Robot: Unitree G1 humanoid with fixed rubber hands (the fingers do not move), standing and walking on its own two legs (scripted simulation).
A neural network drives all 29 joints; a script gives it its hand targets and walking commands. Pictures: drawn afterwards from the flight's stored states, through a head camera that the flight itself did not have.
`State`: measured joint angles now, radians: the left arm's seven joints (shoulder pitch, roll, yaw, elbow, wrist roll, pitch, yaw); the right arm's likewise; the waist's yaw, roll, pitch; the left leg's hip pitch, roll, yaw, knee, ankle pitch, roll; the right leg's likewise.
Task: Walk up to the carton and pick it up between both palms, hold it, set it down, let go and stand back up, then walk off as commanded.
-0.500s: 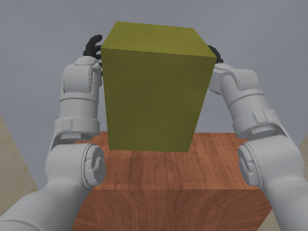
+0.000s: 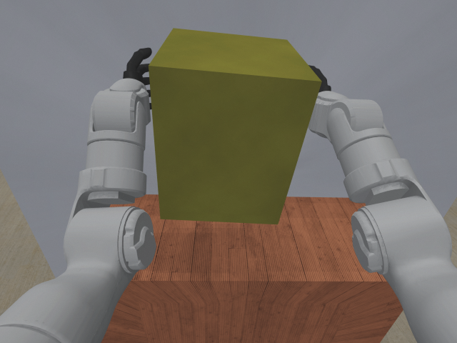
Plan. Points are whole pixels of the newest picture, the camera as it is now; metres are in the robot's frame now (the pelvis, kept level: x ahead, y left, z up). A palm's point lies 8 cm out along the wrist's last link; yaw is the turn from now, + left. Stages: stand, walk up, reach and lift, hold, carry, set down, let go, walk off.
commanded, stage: hold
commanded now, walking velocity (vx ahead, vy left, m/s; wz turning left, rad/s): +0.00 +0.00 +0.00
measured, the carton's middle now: (225, 126) +0.38 +0.01 +0.28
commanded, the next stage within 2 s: none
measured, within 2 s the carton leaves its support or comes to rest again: neither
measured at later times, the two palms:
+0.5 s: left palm (135, 93) +0.37 +0.15 +0.33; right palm (318, 107) +0.37 -0.14 +0.32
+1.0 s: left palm (135, 95) +0.37 +0.16 +0.33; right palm (317, 110) +0.37 -0.14 +0.31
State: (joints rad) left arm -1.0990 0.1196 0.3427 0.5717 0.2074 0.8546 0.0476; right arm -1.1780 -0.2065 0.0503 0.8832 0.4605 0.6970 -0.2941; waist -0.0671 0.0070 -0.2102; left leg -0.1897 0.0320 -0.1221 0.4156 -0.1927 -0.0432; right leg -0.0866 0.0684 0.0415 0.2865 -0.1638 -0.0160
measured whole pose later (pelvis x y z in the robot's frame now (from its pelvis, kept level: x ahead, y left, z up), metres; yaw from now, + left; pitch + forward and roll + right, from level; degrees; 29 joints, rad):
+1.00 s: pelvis +0.00 +0.00 +0.00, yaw +0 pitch -2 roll -2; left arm -1.08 0.11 0.35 0.56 0.22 0.86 0.05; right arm -1.16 -0.21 0.06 0.87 0.48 0.70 -0.30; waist -0.07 0.01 -0.21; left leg -0.18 0.03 -0.12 0.42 -0.20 -0.04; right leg -0.08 0.07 0.05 0.28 -0.16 -0.01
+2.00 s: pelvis +0.00 +0.00 +0.00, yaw +0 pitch -2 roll -2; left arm -1.09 0.11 0.36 0.57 0.21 0.85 0.04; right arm -1.17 -0.21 0.06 0.87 0.47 0.71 -0.30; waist -0.06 0.02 -0.21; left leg -0.18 0.03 -0.12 0.42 -0.20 -0.04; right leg -0.08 0.07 0.05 0.29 -0.17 -0.02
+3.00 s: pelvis +0.00 +0.00 +0.00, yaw +0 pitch -2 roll -2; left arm -1.09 0.11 0.36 0.55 0.21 0.85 0.04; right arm -1.16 -0.21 0.06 0.85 0.47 0.71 -0.30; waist -0.07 0.01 -0.21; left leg -0.18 0.03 -0.12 0.41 -0.19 -0.04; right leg -0.07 0.07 0.05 0.27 -0.16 -0.01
